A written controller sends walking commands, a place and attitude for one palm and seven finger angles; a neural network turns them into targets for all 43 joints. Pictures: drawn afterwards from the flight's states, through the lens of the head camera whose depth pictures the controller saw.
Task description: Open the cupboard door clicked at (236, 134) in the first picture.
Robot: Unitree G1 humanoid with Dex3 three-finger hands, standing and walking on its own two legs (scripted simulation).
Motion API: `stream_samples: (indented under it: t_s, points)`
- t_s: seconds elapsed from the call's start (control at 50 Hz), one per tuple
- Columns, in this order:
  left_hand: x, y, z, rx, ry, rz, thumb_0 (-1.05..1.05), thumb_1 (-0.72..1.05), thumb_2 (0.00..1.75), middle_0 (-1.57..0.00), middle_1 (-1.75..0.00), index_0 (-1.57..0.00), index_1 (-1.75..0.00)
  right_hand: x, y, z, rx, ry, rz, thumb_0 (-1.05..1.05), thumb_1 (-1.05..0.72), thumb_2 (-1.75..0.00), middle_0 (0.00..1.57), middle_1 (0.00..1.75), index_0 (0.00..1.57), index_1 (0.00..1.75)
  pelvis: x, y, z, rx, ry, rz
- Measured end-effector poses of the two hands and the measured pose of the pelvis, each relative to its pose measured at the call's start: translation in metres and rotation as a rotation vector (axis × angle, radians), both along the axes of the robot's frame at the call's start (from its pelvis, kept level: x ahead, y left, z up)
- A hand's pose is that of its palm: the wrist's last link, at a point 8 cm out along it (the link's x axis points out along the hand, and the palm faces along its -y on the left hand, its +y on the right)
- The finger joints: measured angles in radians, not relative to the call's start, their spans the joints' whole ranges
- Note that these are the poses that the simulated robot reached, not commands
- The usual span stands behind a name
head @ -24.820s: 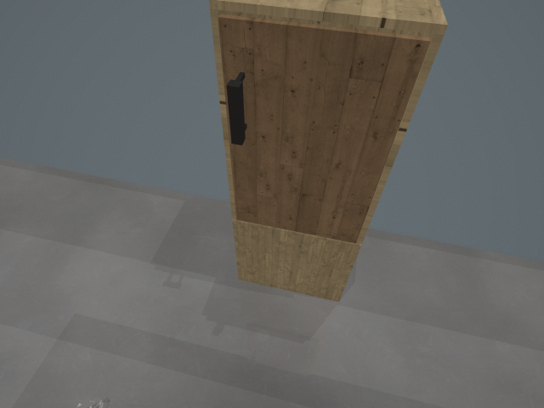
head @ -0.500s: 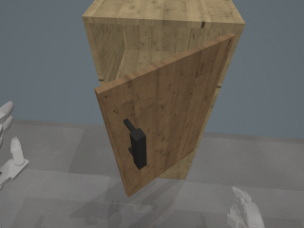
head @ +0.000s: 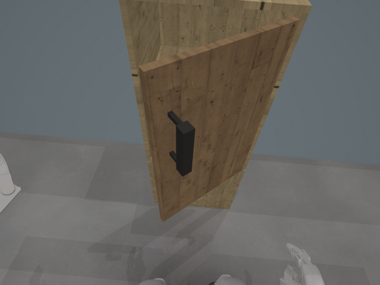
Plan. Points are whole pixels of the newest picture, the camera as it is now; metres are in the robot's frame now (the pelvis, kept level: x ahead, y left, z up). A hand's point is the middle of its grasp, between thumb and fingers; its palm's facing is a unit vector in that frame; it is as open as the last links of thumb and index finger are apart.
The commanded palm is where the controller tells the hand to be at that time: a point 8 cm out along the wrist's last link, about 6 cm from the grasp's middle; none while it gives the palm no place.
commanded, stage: step back with the hand held close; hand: left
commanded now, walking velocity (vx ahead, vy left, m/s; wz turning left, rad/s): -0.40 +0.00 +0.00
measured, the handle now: (178, 144) +0.37 +0.05 +0.11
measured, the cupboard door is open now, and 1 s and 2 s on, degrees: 40 40 40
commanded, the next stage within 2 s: stop stepping back and stand still in 0.54 s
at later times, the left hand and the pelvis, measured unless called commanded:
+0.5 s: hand out of the picture +0.11 +0.29 +0.20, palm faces +0.51 -0.73 -0.46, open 7.4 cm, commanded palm +0.05 +0.31 +0.20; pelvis -0.08 +0.01 +0.01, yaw +2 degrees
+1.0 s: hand out of the picture +0.03 +0.25 +0.18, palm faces +0.42 -0.81 -0.41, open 7.4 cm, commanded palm -0.04 +0.28 +0.20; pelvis -0.20 -0.01 +0.01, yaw -4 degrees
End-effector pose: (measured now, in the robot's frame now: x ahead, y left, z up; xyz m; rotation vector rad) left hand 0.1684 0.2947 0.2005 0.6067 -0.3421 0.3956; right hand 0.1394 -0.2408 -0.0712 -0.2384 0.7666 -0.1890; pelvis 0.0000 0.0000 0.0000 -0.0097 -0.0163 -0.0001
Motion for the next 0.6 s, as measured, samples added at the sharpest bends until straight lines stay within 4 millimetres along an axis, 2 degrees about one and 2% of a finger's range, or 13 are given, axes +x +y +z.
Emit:
stream_samples:
  t_s: [0.08,0.16,0.24,0.3,0.38,0.48,0.54,0.6]
  points:
    - [-0.012,0.004,0.003,0.037,-0.013,0.023,0.01,0.88,0.89,-0.21,-0.30,-0.21,-0.30,-0.006,0.000,-0.005,0.005,-0.003,0.005,0.01,-0.91,-0.90,0.20,0.30,0.21,0.30,-0.004,-0.002,-0.003,-0.001,-0.002,0.015]
    - [-0.023,0.000,0.002,0.027,-0.025,0.027,0.01,0.89,0.89,-0.21,-0.30,-0.21,-0.30,-0.007,0.000,-0.008,0.018,-0.014,0.027,0.01,-0.91,-0.90,0.20,0.30,0.21,0.30,-0.015,-0.006,-0.005,-0.004,-0.008,0.007]
    - [-0.034,-0.010,0.000,-0.008,-0.030,-0.013,0.01,0.89,0.90,-0.21,-0.30,-0.21,-0.30,-0.011,-0.001,-0.005,0.016,-0.014,0.041,0.01,-0.91,-0.90,0.20,0.30,0.21,0.30,-0.028,-0.007,-0.004,-0.001,0.002,0.025]
    - [-0.044,-0.009,-0.001,-0.012,-0.028,-0.046,0.01,0.88,0.89,-0.21,-0.30,-0.21,-0.30,-0.018,0.000,0.001,0.000,-0.001,0.040,0.01,-0.91,-0.90,0.20,0.30,0.21,0.30,-0.040,-0.003,-0.002,0.003,0.007,0.039]
    - [-0.065,0.008,0.000,0.021,-0.017,-0.043,0.01,0.88,0.89,-0.21,-0.31,-0.21,-0.30,-0.029,0.006,0.009,-0.035,-0.016,0.041,0.01,-0.91,-0.90,0.20,0.30,0.20,0.30,-0.057,0.007,-0.002,-0.007,0.010,0.053]
    - [-0.095,0.029,0.013,0.009,-0.025,0.040,0.01,0.88,0.89,-0.21,-0.31,-0.21,-0.30,-0.050,0.023,0.018,-0.007,-0.034,0.048,0.01,-0.91,-0.90,0.20,0.30,0.20,0.30,-0.076,0.010,0.011,-0.055,0.027,0.040]
    - [-0.109,0.027,0.015,-0.060,-0.049,0.052,0.01,0.88,0.89,-0.21,-0.30,-0.21,-0.30,-0.063,0.033,0.021,0.017,-0.036,0.075,0.01,-0.91,-0.90,0.20,0.30,0.20,0.30,-0.090,0.009,0.018,-0.068,0.046,0.011]
    - [-0.115,0.014,0.013,-0.115,-0.059,0.017,0.01,0.89,0.90,-0.20,-0.30,-0.21,-0.30,-0.077,0.038,0.023,0.037,-0.047,0.098,0.01,-0.91,-0.90,0.20,0.30,0.21,0.30,-0.108,0.005,0.021,-0.069,0.062,-0.006]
